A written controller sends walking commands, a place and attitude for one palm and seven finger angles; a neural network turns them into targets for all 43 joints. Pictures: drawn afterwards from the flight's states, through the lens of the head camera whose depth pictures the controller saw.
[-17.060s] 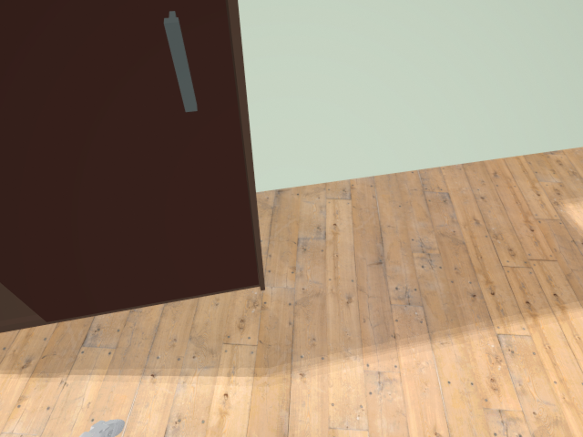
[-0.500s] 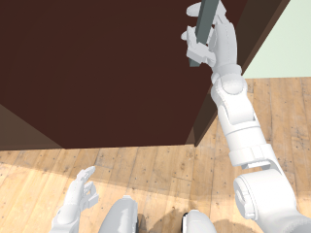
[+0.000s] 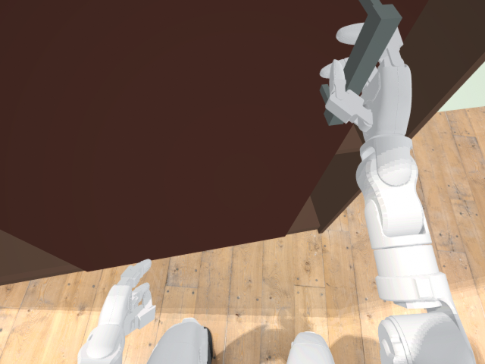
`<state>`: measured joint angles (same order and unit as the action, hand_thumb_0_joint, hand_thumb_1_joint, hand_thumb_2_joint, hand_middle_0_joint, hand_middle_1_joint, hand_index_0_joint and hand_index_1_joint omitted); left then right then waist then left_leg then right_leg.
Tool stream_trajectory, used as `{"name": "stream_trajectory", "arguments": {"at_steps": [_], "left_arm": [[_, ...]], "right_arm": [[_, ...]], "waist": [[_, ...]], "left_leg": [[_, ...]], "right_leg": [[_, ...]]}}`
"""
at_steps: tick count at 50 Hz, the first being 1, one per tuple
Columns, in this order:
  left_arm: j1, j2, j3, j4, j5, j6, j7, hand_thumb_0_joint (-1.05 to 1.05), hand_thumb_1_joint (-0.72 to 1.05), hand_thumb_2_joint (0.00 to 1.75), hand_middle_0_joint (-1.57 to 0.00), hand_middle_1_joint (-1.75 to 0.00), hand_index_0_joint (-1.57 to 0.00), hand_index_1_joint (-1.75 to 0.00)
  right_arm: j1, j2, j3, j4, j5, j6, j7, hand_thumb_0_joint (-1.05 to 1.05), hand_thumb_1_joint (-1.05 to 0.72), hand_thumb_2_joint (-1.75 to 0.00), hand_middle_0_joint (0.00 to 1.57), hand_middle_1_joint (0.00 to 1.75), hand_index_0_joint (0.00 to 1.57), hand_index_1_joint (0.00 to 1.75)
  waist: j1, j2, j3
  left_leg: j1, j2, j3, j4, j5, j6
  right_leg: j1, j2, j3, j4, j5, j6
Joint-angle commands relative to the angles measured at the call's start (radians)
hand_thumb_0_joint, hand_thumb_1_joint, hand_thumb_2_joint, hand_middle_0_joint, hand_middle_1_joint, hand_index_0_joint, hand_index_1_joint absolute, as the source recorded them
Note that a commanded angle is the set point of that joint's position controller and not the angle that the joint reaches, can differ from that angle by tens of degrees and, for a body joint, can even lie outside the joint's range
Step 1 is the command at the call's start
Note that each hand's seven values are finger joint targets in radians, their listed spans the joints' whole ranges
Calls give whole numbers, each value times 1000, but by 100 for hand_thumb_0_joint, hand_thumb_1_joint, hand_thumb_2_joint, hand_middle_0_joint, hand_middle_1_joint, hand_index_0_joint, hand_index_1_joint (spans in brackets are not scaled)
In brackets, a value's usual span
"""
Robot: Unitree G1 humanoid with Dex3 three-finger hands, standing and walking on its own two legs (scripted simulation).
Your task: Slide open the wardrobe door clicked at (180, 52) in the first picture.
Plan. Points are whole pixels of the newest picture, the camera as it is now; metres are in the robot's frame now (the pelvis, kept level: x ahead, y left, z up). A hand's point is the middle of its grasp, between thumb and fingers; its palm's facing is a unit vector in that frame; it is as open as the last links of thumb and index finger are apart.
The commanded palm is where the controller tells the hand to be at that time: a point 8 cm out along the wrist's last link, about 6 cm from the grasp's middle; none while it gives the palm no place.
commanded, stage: step sideways, sliding the door along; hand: right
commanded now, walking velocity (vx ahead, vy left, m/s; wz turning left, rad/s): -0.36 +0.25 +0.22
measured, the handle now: (348, 63) +0.46 -0.14 +0.20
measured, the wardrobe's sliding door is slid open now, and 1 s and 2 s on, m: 0.16 0.60 0.59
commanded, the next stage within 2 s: stop walking and hold the door there in 1.22 s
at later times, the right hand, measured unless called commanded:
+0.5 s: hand (166, 115) +0.38 +0.09 +0.19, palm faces -0.06 +1.00 -0.05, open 6.3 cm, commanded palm +0.36 +0.10 +0.19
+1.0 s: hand out of the picture +0.34 +0.31 +0.19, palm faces -0.20 +0.98 -0.03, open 6.4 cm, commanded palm +0.33 +0.30 +0.19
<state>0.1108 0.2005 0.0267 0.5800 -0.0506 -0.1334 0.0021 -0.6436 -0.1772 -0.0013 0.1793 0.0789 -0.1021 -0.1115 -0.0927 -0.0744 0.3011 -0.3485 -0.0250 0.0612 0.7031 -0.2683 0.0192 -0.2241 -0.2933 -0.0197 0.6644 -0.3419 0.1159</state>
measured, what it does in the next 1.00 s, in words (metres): steps to the left: right foot, then left foot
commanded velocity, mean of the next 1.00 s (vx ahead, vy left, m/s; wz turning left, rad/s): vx -0.23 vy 0.27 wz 0.19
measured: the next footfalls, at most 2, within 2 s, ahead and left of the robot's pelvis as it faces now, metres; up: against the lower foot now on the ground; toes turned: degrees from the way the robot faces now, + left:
right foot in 0.20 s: +0.01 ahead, -0.08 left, +0.00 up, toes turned -10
left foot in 0.48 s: +0.09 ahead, +0.29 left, +0.00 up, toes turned +7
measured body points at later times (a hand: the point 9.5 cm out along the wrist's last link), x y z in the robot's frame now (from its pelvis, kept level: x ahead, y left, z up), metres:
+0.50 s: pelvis +0.01 +0.15 +0.00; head +0.11 +0.16 +0.44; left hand +0.24 +0.32 -0.10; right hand +0.38 +0.03 +0.19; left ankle +0.05 +0.29 -0.71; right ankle -0.03 -0.07 -0.71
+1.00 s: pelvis -0.04 +0.30 +0.01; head +0.05 +0.34 +0.44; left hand +0.15 +0.52 -0.11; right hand +0.34 +0.25 +0.19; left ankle -0.02 +0.36 -0.71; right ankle -0.05 +0.09 -0.67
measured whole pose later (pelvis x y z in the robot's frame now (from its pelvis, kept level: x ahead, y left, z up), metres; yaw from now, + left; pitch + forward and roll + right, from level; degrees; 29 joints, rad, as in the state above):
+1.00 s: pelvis -0.04 +0.30 +0.01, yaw +6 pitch -3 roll -2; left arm 0.00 0.17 0.03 0.60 -0.05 -0.03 0.00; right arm -0.50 -0.04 0.14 0.03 0.08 -0.14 -0.16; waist -0.02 -0.06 0.29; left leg -0.31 -0.01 0.09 0.69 -0.33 0.10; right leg -0.34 -0.17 -0.03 0.92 -0.51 0.06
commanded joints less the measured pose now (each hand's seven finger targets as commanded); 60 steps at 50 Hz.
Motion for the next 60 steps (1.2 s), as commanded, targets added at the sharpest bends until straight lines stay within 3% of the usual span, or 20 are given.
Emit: {"name": "stream_trajectory", "arguments": {"at_steps": [1, 3, 7, 9, 11, 12, 23, 26, 28, 32, 34, 36, 38, 44, 45, 47, 49, 53, 56, 60], "left_arm": [[-120, 72, 41, -171, -9, -42, 21, 0, 90, 90, -20, -30, -20, -30], [-112, 20, -5, -132, -4, -62, 20, 0, 90, 90, -20, -30, -20, -30], [-110, 48, 11, -124, 10, -36, 12, 0, 90, 90, -20, -30, -20, -30], [-104, 74, 36, -147, 8, -14, 2, 0, 90, 90, -20, -30, -20, -30], [-79, 116, 75, -183, 3, -18, -33, 0, 90, 90, -20, -30, -20, -30], [-93, 104, 52, -206, 24, -21, -41, 0, 90, 90, -20, -30, -20, -30], [-130, 83, 18, -199, -14, -3, -24, 0, 90, 90, -20, -30, -20, -30], [-144, 42, 29, -203, -12, -5, 6, 0, 90, 90, -20, -30, -20, -30], [-141, 2, -3, -171, 4, -28, 18, 0, 90, 90, -20, -30, -20, -30], [-172, 26, 19, -131, 2, -24, 11, 0, 90, 90, -20, -30, -20, -30], [-162, 66, 46, -151, -4, -10, -4, 0, 90, 90, -20, -30, -20, -30], [-128, 96, 72, -187, 1, 1, -35, 0, 90, 90, -20, -30, -20, -30], [-147, 82, 52, -191, 24, 10, -44, 0, 90, 90, -20, -30, -20, -30], [-145, 92, 48, -172, -2, 57, -27, 0, 90, 90, -20, -30, -20, -30], [-142, 77, 43, -164, -16, 62, -17, 0, 90, 90, -20, -30, -20, -30], [-190, 55, 50, -177, -13, 46, 15, 0, 90, 90, -20, -30, -20, -30], [-173, 13, 17, -146, 13, 16, 17, 0, 90, 90, -20, -30, -20, -30], [-185, 30, 23, -114, 18, 17, 25, 0, 90, 90, -20, -30, -20, -30], [-164, 58, 48, -132, -2, 21, 17, 0, 90, 90, -20, -30, -20, -30], [-132, 103, 70, -146, 16, 30, -19, 0, 90, 90, -20, -30, -20, -30]], "right_arm": [[-391, 13, 181, -412, -46, -138, 91, 0, -90, -90, 45, 140, 45, 140], [-356, 112, 267, -539, -38, -140, 85, 0, -90, -90, 45, 140, 45, 140], [-372, 110, 285, -618, -56, -186, 64, 0, -90, -90, 45, 140, 45, 140], [-389, 146, 332, -622, -44, -204, 78, 0, -90, -90, 45, 140, 45, 140], [-406, 181, 342, -605, -40, -200, 97, 0, -90, -90, 45, 140, 45, 140], [-441, 199, 347, -635, -56, -202, 96, 0, -90, -90, 45, 140, 45, 140], [-291, 192, 334, -598, -57, -169, 59, 0, -90, -90, 45, 140, 45, 140], [-198, 91, 256, -580, -48, -177, 35, 0, -90, -90, 45, 140, 45, 140], [-134, 190, 349, -668, -37, -168, 30, 0, -90, -90, 45, 140, 45, 140], [-221, 197, 381, -734, -32, -210, 27, 0, -90, -90, 45, 140, 45, 140], [-239, 244, 421, -691, -28, -202, 52, 0, -90, -90, 45, 140, 45, 140], [-275, 287, 435, -647, -43, -188, 72, 0, -90, -90, 45, 140, 45, 140], [-345, 279, 416, -625, -56, -184, 73, 0, -90, -90, 45, 140, 45, 140], [-368, 226, 341, -486, -64, -144, 54, 0, -90, -90, 45, 140, 45, 140], [-369, 185, 307, -471, -66, -147, 50, 0, -90, -90, 45, 140, 45, 140], [-319, 109, 254, -433, -45, -128, 30, 0, -90, -90, 45, 140, 45, 140], [-314, 176, 303, -507, -28, -135, 40, 0, -90, -90, 45, 140, 45, 140], [-385, 197, 313, -499, -34, -168, 18, 0, -90, -90, 45, 140, 45, 140], [-485, 236, 378, -476, -23, -165, 34, 0, -90, -90, 45, 140, 45, 140], [-589, 251, 366, -391, -21, -138, 70, 0, -90, -90, 45, 140, 45, 140]], "waist": [[67, 449, -614], [97, 262, -625], [125, 263, -713], [139, 223, -758], [118, -66, -789], [111, -183, -774], [133, -153, -604], [86, 444, -661], [106, 363, -620], [131, 315, -718], [132, 244, -750], [129, -46, -756], [122, -267, -674], [138, -66, -620], [137, 33, -634], [111, 444, -643], [124, 331, -600], [121, 289, -689], [125, 256, -769], [113, -157, -725]], "left_leg": [[301, 254, -359, -235, 1114, 51], [460, 306, -338, -154, 1198, 135], [521, 220, -215, -75, 1317, 112], [274, 166, -160, -25, 911, 58], [-216, 41, -124, 159, -117, -20], [-284, 41, -153, 259, -262, -17], [110, 33, 42, -174, 218, -30], [413, 297, -319, -170, 1327, 129], [423, 335, -283, -130, 1320, 137], [427, 235, -138, -74, 1215, 79], [220, 193, -119, -48, 806, 33], [-34, 93, -95, 64, 52, -8], [-110, 83, -129, 286, -230, -16], [173, 86, -16, -132, 126, -11], [230, 112, -25, -219, 378, -10], [393, 313, -357, -220, 1241, 147], [405, 309, -295, -194, 1168, 154], [569, 245, -186, -127, 1310, 112], [421, 220, -190, -128, 1048, 51], [-90, 71, -159, 274, -156, -4]], "right_leg": [[-106, 291, -50, 442, -319, -54], [-223, 247, 73, 363, -337, -73], [-23, 204, -41, -70, -10, -65], [285, 65, 4, -219, 398, -111], [707, -224, 143, -143, 1251, -273], [708, -244, 122, -118, 1301, -289], [362, -71, -111, 91, 898, -164], [-76, 225, -83, 385, -249, -52], [-145, 206, 30, 273, -342, -79], [82, 167, -74, -100, 92, -77], [324, 21, -17, -182, 525, -124], [509, -173, 62, -143, 1021, -231], [382, -243, 82, -156, 1009, -297], [241, -124, -54, 47, 721, -165], [204, -42, -85, 147, 584, -147], [-92, 222, -58, 391, -269, -60], [-141, 226, 37, 368, -292, -70], [-48, 233, -66, -32, -75, -68], [206, 125, -49, -170, 244, -109], [469, -271, 163, -185, 932, -326]]}}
